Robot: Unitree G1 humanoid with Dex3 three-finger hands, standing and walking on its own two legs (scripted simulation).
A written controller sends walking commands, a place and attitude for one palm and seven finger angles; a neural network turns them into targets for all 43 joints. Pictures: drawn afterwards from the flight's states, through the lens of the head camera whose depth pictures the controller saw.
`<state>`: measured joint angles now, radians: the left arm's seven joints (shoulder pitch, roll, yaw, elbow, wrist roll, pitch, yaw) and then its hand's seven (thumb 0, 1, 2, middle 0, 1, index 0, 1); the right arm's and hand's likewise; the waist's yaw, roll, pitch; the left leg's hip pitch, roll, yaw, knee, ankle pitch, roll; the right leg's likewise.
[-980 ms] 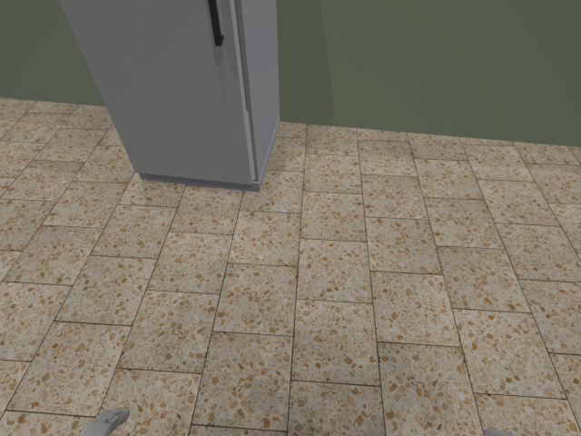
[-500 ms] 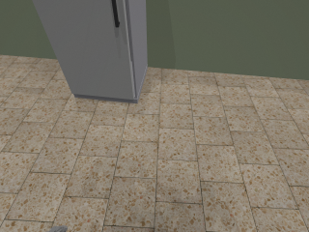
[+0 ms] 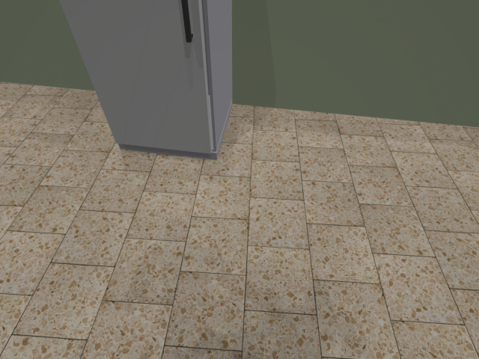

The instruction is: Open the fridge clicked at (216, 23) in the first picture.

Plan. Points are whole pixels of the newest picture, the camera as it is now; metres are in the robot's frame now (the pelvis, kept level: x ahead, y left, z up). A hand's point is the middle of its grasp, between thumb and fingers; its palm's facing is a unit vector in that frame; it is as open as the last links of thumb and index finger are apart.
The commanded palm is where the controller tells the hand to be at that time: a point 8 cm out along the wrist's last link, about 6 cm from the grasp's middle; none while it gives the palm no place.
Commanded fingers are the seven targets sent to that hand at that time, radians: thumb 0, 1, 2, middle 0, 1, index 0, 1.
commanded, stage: stand and wait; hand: right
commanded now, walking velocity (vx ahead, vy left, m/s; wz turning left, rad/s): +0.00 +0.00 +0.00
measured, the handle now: out of the picture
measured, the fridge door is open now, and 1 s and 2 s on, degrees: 0 0 0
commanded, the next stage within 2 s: look at it before walking up in 0.02 s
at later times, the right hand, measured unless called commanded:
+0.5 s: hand out of the picture +0.08 -0.25 -0.16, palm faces -0.03 +0.94 -0.33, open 7.3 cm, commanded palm none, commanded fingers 0.00 -0.90 -0.90 0.20 0.30 0.20 0.30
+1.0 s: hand out of the picture +0.08 -0.22 -0.17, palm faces -0.08 +0.95 -0.30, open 7.3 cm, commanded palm none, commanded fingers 0.00 -0.90 -0.90 0.20 0.30 0.20 0.30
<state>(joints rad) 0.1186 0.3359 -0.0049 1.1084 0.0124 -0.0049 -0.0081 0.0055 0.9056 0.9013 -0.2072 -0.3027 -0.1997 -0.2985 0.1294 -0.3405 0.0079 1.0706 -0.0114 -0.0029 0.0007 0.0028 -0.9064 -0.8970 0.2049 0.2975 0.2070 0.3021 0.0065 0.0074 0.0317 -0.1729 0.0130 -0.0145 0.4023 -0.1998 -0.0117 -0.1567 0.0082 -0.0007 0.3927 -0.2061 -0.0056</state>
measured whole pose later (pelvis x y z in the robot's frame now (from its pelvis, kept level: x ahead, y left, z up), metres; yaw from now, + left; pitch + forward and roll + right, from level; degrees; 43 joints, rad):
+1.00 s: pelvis +0.00 +0.00 -0.01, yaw +5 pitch -2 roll -1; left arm 0.11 0.28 0.01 1.03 0.01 0.02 0.02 0.00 0.91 0.90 -0.21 -0.30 -0.20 -0.30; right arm 0.18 -0.30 -0.02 1.02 -0.02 0.05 0.00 0.00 -0.91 -0.90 0.20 0.30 0.20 0.30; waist -0.01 0.02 0.06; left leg -0.25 -0.02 -0.09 0.52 -0.24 -0.01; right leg -0.18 -0.02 -0.08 0.47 -0.26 0.00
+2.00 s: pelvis +0.10 +0.01 -0.01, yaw +38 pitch +0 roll +2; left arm 0.48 0.13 0.00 1.05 0.02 -0.07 0.04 0.00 0.91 0.90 -0.20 -0.30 -0.20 -0.30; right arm 0.20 -0.25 -0.10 0.94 -0.04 0.06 0.04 0.00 -0.91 -0.90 0.20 0.30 0.20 0.30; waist 0.02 0.05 0.02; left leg -0.70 0.05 0.01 1.17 -0.11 -0.02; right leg 0.06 -0.03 -0.26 0.32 -0.37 -0.03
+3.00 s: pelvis +0.43 +0.30 +0.00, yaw +57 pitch -1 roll +0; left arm 0.33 0.16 0.05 1.07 0.02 -0.07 0.02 -0.02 0.95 0.90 -0.20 -0.30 -0.20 -0.30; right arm 0.28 -0.17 -0.09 1.05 -0.03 0.01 0.01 0.00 -0.91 -0.90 0.20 0.30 0.20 0.30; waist -0.02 0.05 0.02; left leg -0.61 0.11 0.01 1.15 -0.16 0.00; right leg -0.09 -0.04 -0.28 0.38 -0.27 -0.05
